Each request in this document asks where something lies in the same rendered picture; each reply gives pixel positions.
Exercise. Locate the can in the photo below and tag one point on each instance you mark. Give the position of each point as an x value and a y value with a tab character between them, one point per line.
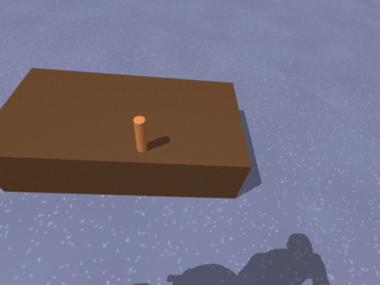
140	133

